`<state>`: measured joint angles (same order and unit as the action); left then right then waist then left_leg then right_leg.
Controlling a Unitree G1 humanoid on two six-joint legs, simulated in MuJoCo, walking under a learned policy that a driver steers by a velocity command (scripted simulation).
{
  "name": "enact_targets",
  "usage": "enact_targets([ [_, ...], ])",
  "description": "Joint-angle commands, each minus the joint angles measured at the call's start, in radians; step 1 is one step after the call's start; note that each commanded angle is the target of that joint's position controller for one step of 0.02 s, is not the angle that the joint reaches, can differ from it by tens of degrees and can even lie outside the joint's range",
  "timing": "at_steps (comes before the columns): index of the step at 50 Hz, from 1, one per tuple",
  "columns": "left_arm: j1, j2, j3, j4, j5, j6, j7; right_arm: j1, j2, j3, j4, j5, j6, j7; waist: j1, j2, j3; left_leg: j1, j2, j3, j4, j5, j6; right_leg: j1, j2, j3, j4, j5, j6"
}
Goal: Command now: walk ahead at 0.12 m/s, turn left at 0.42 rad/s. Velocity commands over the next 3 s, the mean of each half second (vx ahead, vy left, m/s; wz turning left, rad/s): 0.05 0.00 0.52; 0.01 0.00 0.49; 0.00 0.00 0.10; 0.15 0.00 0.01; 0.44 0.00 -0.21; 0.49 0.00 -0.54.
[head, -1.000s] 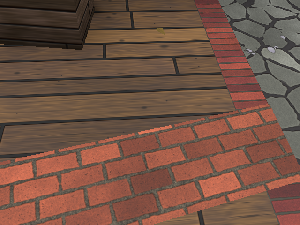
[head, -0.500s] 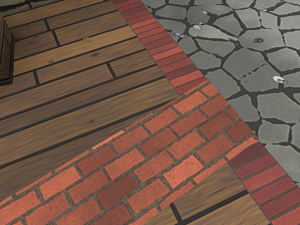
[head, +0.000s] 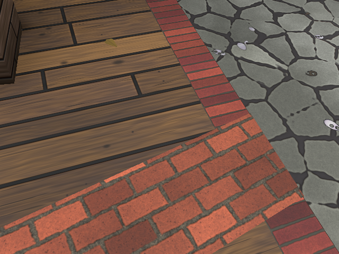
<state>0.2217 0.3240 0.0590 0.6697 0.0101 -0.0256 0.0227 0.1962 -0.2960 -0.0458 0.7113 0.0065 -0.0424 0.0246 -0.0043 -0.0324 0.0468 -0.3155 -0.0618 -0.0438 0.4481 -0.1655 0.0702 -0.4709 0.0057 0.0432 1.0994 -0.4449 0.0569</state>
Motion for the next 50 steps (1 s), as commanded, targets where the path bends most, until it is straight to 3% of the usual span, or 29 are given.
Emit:
enact_targets([
  [1,0.033,0.077,0.026,-0.059,0.002,0.002,0.013,-0.012,-0.185,-0.053,-0.068,-0.005,0.006,-0.021,0.021,0.137,-0.138,0.173,0.239,-0.260,-0.123,0.515,0.188,-0.083,-0.019,0.029,-0.057,0.063,0.025],
  [5,-0.027,0.066,0.023,-0.065,0.001,0.013,0.024,-0.005,-0.200,-0.061,-0.066,0.013,0.032,-0.043,0.007,0.131,-0.156,0.158,0.218,-0.280,-0.104,0.413,0.168,-0.062,0.002,0.048,-0.218,0.148,0.052],
  [7,-0.065,0.065,0.023,-0.071,-0.004,0.013,0.020,-0.008,-0.201,-0.063,-0.069,0.014,0.046,-0.052,-0.002,0.142,-0.145,0.137,0.205,-0.307,-0.101,0.319,0.153,-0.042,0.013,0.059,-0.281,0.185,0.056],
  [12,-0.125,0.073,0.027,-0.084,-0.013,-0.012,0.004,-0.009,-0.200,-0.066,-0.082,0.012,0.069,-0.055,-0.020,0.168,-0.128,0.162,0.201,-0.409,-0.040,0.331,0.145,0.015,0.042,0.078,-0.431,0.150,0.040],
  [15,-0.079,0.085,0.038,-0.066,-0.019,-0.031,-0.007,-0.050,-0.187,-0.063,-0.102,0.025,0.079,-0.058,0.019,0.183,-0.130,0.182,0.165,-0.457,0.025,0.345,0.103,0.137,0.044,0.066,-0.661,0.251,0.005],
  [16,-0.053,0.100,0.045,-0.056,-0.015,-0.036,-0.007,-0.058,-0.169,-0.057,-0.110,0.028,0.080,-0.061,0.031,0.172,-0.133,0.137,0.130,-0.445,0.061,0.258,0.065,0.241,0.002,0.075,-0.763,0.392,-0.018],
  [17,-0.039,0.162,0.058,-0.065,-0.001,-0.032,0.001,-0.007,-0.121,-0.043,-0.115,0.011,0.078,-0.059,0.004,0.037,-0.189,0.043,0.065,-0.360,0.205,-0.011,0.012,0.390,-0.183,0.217,-0.753,0.567,-0.090],
  [18,-0.064,0.214,0.067,-0.061,0.027,-0.016,0.002,0.059,-0.099,-0.038,-0.128,0.010,0.072,-0.056,-0.056,-0.224,-0.156,-0.180,-0.096,-0.182,0.378,-0.478,-0.055,0.466,-0.361,0.444,-0.739,0.853,-0.263],
  [19,-0.040,0.156,0.059,-0.064,0.022,-0.013,-0.001,0.080,-0.188,-0.061,-0.110,-0.001,0.066,-0.054,-0.022,-0.189,-0.167,-0.242,-0.041,-0.135,0.603,-0.545,-0.107,0.452,-0.436,0.501,-0.736,0.871,-0.349],
  [20,-0.059,0.109,0.043,-0.071,0.016,-0.012,0.001,0.073,-0.230,-0.080,-0.091,0.011,0.071,-0.052,-0.019,-0.113,-0.149,-0.250,-0.008,-0.128,0.704,-0.474,-0.132,0.423,-0.385,0.397,-0.723,0.830,-0.327],
  [21,-0.092,0.088,0.037,-0.074,0.008,-0.008,0.002,0.070,-0.220,-0.085,-0.076,0.016,0.084,-0.055,-0.028,-0.073,-0.130,-0.257,0.010,-0.110,0.740,-0.410,-0.153,0.405,-0.315,0.297,-0.714,0.758,-0.281],
  [22,-0.113,0.078,0.033,-0.075,-0.003,-0.004,0.005,0.058,-0.203,-0.082,-0.078,0.017,0.096,-0.057,-0.023,-0.076,-0.111,-0.274,0.022,-0.100,0.757,-0.360,-0.168,0.390,-0.282,0.240,-0.717,0.714,-0.260],
  [24,-0.112,0.092,0.034,-0.065,0.001,0.007,0.012,0.028,-0.147,-0.066,-0.097,0.022,0.105,-0.049,-0.011,-0.108,-0.090,-0.258,0.033,-0.041,0.719,-0.295,-0.186,0.356,-0.236,0.145,-0.741,0.717,-0.259],
  [26,-0.090,0.104,0.041,-0.056,0.008,0.017,0.019,-0.019,-0.123,-0.057,-0.127,0.025,0.102,-0.045,0.017,-0.139,-0.103,-0.263,0.051,-0.010,0.637,-0.276,-0.192,0.402,-0.248,0.116,-0.752,0.721,-0.279],
  [30,-0.103,0.145,0.057,-0.049,0.000,0.028,0.014,-0.053,-0.107,-0.046,-0.158,0.015,0.100,-0.029,0.033,-0.145,-0.136,-0.154,0.093,0.031,0.449,-0.247,-0.175,0.399,-0.284,0.059,-0.755,0.706,-0.289],
  [34,-0.110,0.166,0.065,-0.035,-0.020,0.028,-0.002,-0.036,-0.125,-0.055,-0.170,0.016,0.109,-0.013,0.026,-0.154,-0.127,-0.053,0.086,0.080,0.270,-0.201,-0.132,0.377,-0.308,0.027,-0.730,0.635,-0.267],
  [36,-0.127,0.165,0.065,-0.028,-0.040,0.027,-0.003,0.020,-0.123,-0.063,-0.156,0.015,0.111,-0.005,-0.016,-0.134,-0.125,0.061,0.061,0.114,0.080,-0.067,-0.083,0.335,-0.294,-0.014,-0.657,0.557,-0.213],
  [37,-0.083,0.134,0.058,-0.008,-0.041,0.023,-0.005,0.058,-0.143,-0.074,-0.144,0.011,0.109,-0.011,-0.025,-0.082,-0.129,0.169,0.047,0.088,-0.011,0.032,-0.049,0.265,-0.258,-0.061,-0.573,0.452,-0.153],
  [38,-0.043,0.082,0.044,-0.005,-0.008,0.022,-0.010,0.091,-0.234,-0.100,-0.152,0.013,0.104,-0.026,-0.011,0.148,-0.132,0.324,0.210,-0.157,-0.080,0.328,0.021,0.068,-0.163,-0.166,-0.334,0.180,-0.051],
  [39,-0.105,0.048,0.026,-0.067,0.030,0.022,-0.002,0.078,-0.319,-0.107,-0.186,-0.011,0.089,-0.030,-0.015,0.358,-0.120,0.343,0.447,-0.492,-0.079,0.560,0.234,-0.188,-0.012,-0.135,-0.098,-0.243,0.022],
  [40,-0.161,0.096,0.040,-0.074,0.007,0.021,0.008,0.099,-0.267,-0.095,-0.181,-0.039,0.066,-0.022,-0.080,0.253,-0.183,0.291,0.460,-0.486,-0.113,0.466,0.308,-0.184,-0.020,-0.001,0.056,-0.255,0.018],
  [41,-0.154,0.119,0.049,-0.062,-0.014,0.027,0.010,0.054,-0.226,-0.078,-0.169,-0.036,0.051,-0.023,-0.046,0.212,-0.137,0.253,0.397,-0.377,-0.114,0.381,0.252,-0.181,-0.046,0.016,0.088,-0.171,0.005],
  [42,-0.127,0.120,0.055,-0.037,-0.014,0.032,0.014,-0.003,-0.192,-0.070,-0.166,-0.018,0.047,-0.029,-0.019,0.169,-0.115,0.233,0.334,-0.302,-0.109,0.303,0.189,-0.172,-0.061,0.020,0.062,-0.087,0.001],
  [43,-0.116,0.125,0.057,-0.023,-0.007,0.036,0.018,-0.040,-0.162,-0.057,-0.168,-0.003,0.048,-0.034,-0.007,0.164,-0.106,0.221,0.305,-0.263,-0.102,0.321,0.157,-0.159,-0.065,0.018,0.041,-0.028,0.009],
  [44,-0.100,0.119,0.057,-0.013,-0.004,0.038,0.016,-0.054,-0.149,-0.046,-0.167,-0.003,0.050,-0.040,0.005,0.171,-0.115,0.192,0.282,-0.227,-0.098,0.387,0.151,-0.110,-0.053,0.006,0.057,0.022,0.020],
  [47,-0.074,0.084,0.044,0.001,-0.015,0.039,0.007,-0.053,-0.127,-0.033,-0.156,-0.015,0.050,-0.049,0.010,0.159,-0.138,0.203,0.258,-0.182,-0.101,0.404,0.156,-0.049,-0.043,-0.006,-0.020,0.092,0.037],
  [50,-0.108,0.056,0.027,-0.007,-0.012,0.040,0.002,-0.049,-0.129,-0.032,-0.138,-0.016,0.053,-0.050,-0.012,0.168,-0.116,0.210,0.254,-0.194,-0.102,0.305,0.154,0.006,-0.056,-0.002,-0.215,0.100,0.037],
])
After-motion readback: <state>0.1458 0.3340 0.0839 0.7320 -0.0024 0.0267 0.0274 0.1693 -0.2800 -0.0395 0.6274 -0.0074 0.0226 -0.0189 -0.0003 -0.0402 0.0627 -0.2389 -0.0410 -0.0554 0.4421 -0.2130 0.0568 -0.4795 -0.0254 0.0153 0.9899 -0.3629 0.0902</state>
